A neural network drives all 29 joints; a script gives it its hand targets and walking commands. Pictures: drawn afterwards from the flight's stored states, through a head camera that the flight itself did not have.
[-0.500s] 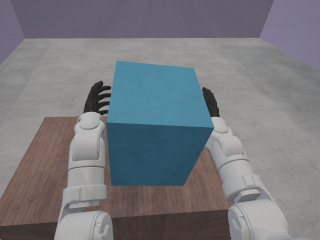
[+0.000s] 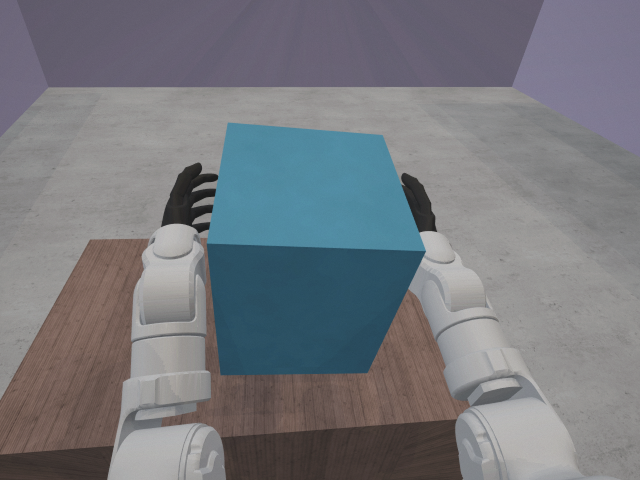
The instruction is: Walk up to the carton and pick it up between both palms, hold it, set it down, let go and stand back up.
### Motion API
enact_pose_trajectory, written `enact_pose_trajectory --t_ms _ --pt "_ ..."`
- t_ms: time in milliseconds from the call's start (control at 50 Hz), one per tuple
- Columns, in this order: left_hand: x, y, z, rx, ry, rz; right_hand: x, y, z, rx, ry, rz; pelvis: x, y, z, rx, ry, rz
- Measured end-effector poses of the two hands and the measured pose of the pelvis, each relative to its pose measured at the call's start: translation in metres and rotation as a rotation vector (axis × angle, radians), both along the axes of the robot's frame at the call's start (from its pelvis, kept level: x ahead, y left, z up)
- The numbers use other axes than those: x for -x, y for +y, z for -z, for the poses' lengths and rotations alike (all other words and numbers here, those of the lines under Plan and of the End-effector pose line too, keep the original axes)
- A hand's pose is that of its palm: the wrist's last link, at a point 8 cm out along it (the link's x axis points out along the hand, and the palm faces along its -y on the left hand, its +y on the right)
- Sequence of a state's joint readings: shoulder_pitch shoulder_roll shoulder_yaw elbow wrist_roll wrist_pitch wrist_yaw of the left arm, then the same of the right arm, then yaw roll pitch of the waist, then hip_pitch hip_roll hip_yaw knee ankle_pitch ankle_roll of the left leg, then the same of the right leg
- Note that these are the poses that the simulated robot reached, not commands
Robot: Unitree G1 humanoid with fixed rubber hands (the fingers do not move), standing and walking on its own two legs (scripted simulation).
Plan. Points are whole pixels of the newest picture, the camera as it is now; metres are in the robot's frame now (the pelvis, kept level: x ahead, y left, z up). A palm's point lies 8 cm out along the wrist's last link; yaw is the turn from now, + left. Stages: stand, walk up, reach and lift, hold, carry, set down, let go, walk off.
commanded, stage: hold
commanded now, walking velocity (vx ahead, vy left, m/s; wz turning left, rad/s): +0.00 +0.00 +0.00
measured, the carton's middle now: (301, 255) +0.36 +0.01 +0.14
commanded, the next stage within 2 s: none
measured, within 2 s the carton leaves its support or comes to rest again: neither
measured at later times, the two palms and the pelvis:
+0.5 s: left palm (185, 226) +0.36 +0.15 +0.19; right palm (418, 232) +0.37 -0.14 +0.18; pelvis +0.00 +0.00 +0.00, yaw +0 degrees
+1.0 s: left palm (182, 228) +0.35 +0.16 +0.19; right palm (417, 233) +0.36 -0.13 +0.18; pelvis +0.00 +0.00 +0.00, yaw +0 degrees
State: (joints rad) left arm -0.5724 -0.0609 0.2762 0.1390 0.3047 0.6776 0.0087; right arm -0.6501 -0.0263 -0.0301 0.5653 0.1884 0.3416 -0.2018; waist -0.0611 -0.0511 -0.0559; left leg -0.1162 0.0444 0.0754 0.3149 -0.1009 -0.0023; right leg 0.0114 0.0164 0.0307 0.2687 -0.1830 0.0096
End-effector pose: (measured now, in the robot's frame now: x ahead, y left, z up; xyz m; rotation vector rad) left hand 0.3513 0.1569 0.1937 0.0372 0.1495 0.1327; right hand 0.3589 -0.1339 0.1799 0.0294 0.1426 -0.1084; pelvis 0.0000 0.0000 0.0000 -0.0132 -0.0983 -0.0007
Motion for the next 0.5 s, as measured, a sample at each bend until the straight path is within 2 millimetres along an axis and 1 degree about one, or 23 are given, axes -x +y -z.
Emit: enact_pose_trajectory --t_ms 140,320,420,500 --pt "-0.0026 -0.0013 0.0006 -0.003 0.006 0.003 -0.0020 -0.0013 0.0015 0.000 0.004 0.001 -0.0014 -0.0006 -0.0002 -0.001 0.003 0.000" --pt "-0.0077 -0.0007 0.0065 -0.003 0.025 -0.002 -0.0083 -0.0007 0.0076 -0.002 0.022 -0.003 -0.0046 -0.0016 -0.0006 -0.002 0.010 0.000" --pt "-0.0071 -0.0021 0.0022 -0.003 0.002 -0.002 -0.0081 -0.0021 0.0015 -0.014 -0.002 0.000 -0.0054 -0.0020 -0.0006 -0.002 0.011 0.000" --pt "-0.0065 -0.0030 0.0015 -0.002 0.001 0.003 -0.0065 -0.0032 0.0007 -0.013 -0.004 0.004 -0.0046 -0.0017 -0.0006 -0.002 0.009 0.000"
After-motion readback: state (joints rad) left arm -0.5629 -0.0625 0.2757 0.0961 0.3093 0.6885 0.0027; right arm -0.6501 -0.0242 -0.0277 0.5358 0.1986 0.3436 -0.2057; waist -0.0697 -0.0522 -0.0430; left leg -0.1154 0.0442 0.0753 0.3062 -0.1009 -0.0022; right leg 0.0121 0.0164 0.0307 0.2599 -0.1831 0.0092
